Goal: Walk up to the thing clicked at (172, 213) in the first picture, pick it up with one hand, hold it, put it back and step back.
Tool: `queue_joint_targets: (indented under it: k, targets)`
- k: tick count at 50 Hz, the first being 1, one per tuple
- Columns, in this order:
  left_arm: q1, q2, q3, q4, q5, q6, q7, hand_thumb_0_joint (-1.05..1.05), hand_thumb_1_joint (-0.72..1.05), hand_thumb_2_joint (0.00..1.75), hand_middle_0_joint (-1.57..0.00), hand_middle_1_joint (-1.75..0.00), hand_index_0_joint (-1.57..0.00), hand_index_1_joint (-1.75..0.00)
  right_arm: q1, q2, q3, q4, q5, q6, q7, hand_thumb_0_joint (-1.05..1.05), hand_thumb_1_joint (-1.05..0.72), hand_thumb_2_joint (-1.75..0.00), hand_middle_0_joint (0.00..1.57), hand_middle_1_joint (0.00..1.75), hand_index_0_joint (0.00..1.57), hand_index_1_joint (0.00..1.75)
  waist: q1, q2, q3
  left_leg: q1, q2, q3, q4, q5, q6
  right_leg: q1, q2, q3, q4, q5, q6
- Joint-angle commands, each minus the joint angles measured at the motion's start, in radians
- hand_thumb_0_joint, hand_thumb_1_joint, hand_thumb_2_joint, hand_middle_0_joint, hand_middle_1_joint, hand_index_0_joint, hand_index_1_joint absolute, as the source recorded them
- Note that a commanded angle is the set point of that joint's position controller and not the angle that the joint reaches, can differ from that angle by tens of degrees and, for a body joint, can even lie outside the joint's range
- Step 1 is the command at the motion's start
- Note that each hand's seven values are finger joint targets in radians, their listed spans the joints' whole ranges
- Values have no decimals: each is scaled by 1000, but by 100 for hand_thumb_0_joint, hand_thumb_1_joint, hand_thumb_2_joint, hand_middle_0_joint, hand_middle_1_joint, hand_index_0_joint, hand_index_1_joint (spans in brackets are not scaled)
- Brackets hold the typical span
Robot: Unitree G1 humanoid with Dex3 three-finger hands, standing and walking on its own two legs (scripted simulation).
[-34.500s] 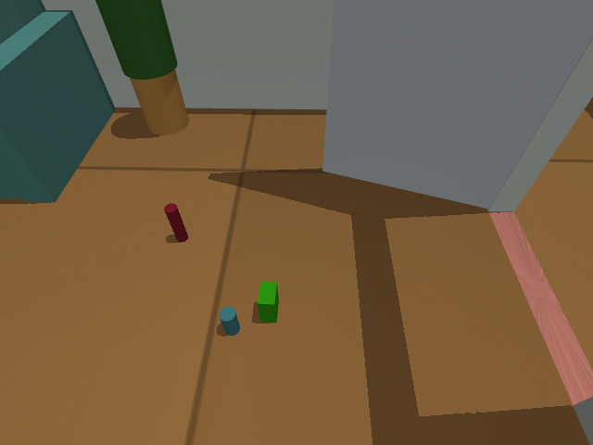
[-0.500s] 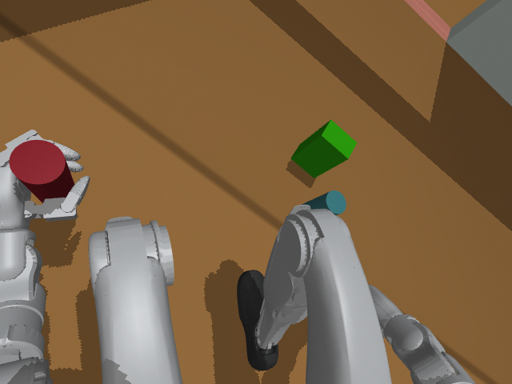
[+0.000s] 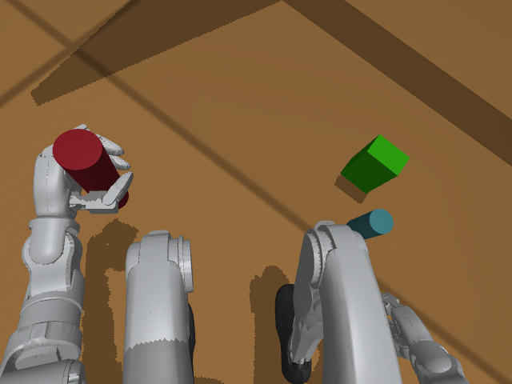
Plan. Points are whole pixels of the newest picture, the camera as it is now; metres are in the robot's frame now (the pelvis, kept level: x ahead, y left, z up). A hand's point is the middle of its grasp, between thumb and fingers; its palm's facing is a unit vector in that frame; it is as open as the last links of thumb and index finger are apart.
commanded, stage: settle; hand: left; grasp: from the side
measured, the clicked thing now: (99, 177) +0.40 +0.24 -0.05
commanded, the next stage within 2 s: lift in 0.58 s
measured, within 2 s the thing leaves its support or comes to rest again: neither
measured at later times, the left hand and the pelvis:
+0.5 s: hand (93, 161) +0.40 +0.22 +0.01, palm faces +0.07 -1.00 -0.05, open 6.8 cm; pelvis +0.01 +0.00 +0.04, yaw +2 degrees
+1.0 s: hand (86, 154) +0.40 +0.22 +0.04, palm faces +0.05 -1.00 -0.04, open 6.8 cm; pelvis +0.00 +0.00 +0.06, yaw +3 degrees
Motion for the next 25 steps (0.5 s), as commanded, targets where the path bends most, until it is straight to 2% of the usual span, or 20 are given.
queue_joint_targets:
  k: [1,2,3,4,6,8,9,10,11,14,15,16,18,19,20,21,22,25]
  targets:
    - [-187,135,52,-153,-23,-46,-18,0,45,132,-140,-145,-138,-147,76,-205,-99,-76,17,-31,-32,0,-89,-90,20,30,20,30,-4,110,-626,365,-24,77,-312,74,40,397,51,-13,-273,115,-33]
    - [-240,151,54,-212,-23,-51,-21,0,47,132,-139,-144,-138,-147,75,-202,-103,-77,19,-34,-34,0,-89,-90,20,30,20,30,-10,122,-631,360,-22,77,-317,62,40,395,51,-13,-274,103,-35]
    - [-228,156,70,-208,-27,-51,-22,0,48,132,-140,-145,-139,-147,86,-204,-107,-79,20,-36,-36,0,-90,-90,20,30,20,30,1,119,-661,381,-24,77,-320,76,40,413,49,-11,-278,114,-35]
    - [-229,186,88,-234,-22,-51,-25,0,48,132,-141,-145,-139,-147,93,-202,-113,-75,21,-35,-39,0,-89,-90,20,30,20,30,15,123,-692,402,-22,82,-320,97,39,428,49,-3,-281,127,-36]
    - [-210,128,48,-205,-25,-40,-38,0,49,132,-141,-146,-140,-147,92,-194,-113,-87,24,-40,-42,0,-89,-90,20,30,20,30,-2,115,-680,398,-24,83,-333,107,39,436,47,0,-290,135,-35]
    - [-216,145,72,-189,-20,-35,-36,0,49,135,-142,-147,-140,-149,101,-194,-118,-80,25,-43,-48,0,-89,-90,20,30,20,30,8,117,-673,424,-20,85,-346,124,37,430,46,3,-301,146,-37]
    - [-214,124,61,-158,-19,-31,-39,0,51,134,-141,-146,-140,-148,100,-195,-120,-84,27,-46,-51,0,-89,-90,20,30,20,30,4,114,-658,432,-19,84,-353,120,37,419,47,3,-309,141,-38]
    - [-250,136,68,-209,-25,-39,-40,0,48,135,-142,-147,-141,-149,98,-192,-120,-85,29,-47,-52,0,-89,-90,20,30,20,30,8,128,-663,433,-19,82,-361,111,36,412,46,2,-306,129,-40]
    - [-245,143,77,-205,-22,-38,-42,0,48,135,-141,-147,-140,-149,97,-194,-122,-80,27,-48,-54,0,-89,-90,20,30,20,30,11,144,-663,460,-19,82,-370,115,35,408,44,3,-311,133,-41]
    - [-254,140,75,-199,-17,-39,-48,0,50,135,-143,-146,-141,-148,104,-187,-128,-78,26,-55,-57,0,-89,-90,20,30,20,30,9,137,-680,476,-19,81,-381,118,34,406,43,6,-316,131,-43]
    - [-242,115,62,-172,-19,-38,-50,0,49,136,-142,-147,-141,-149,102,-184,-125,-81,27,-57,-56,0,-89,-90,20,30,20,30,6,140,-662,465,-21,81,-391,106,34,408,41,5,-318,120,-43]
    - [-265,136,82,-199,-19,-43,-49,0,49,137,-143,-148,-141,-150,108,-181,-127,-75,25,-58,-57,0,-89,-90,20,30,20,30,11,132,-672,468,-20,84,-390,106,36,421,43,8,-325,122,-42]
    - [-246,104,66,-128,-20,-38,-52,0,49,137,-142,-147,-141,-149,110,-182,-125,-73,28,-62,-57,0,-89,-90,20,30,20,30,4,112,-655,472,-22,83,-394,114,35,411,42,8,-327,124,-44]
    - [-291,121,72,-187,-20,-47,-54,0,51,138,-143,-147,-141,-149,111,-181,-127,-73,25,-62,-57,0,-89,-90,20,30,20,30,6,137,-671,484,-22,83,-400,119,34,411,40,8,-325,128,-45]
    - [-285,133,85,-171,-17,-47,-52,0,48,137,-143,-147,-141,-150,113,-180,-128,-76,24,-62,-58,0,-89,-90,20,30,20,30,16,150,-682,498,-23,85,-406,120,33,422,39,11,-327,127,-46]
    - [-247,110,79,-124,-16,-41,-53,0,50,138,-143,-148,-142,-150,113,-180,-129,-76,25,-63,-57,0,-89,-90,20,30,20,30,14,134,-672,500,-25,82,-412,126,33,416,39,7,-329,131,-46]
    - [-271,111,68,-138,-12,-43,-56,0,51,138,-143,-147,-141,-149,117,-180,-128,-74,25,-64,-57,0,-89,-90,20,30,20,30,10,134,-668,497,-23,84,-415,123,32,414,39,8,-329,128,-47]
    - [-305,115,71,-150,-12,-47,-59,0,50,139,-144,-148,-142,-151,124,-176,-134,-72,23,-68,-59,0,-88,-90,20,30,20,30,8,125,-681,497,-25,94,-413,108,36,435,38,18,-352,117,-43]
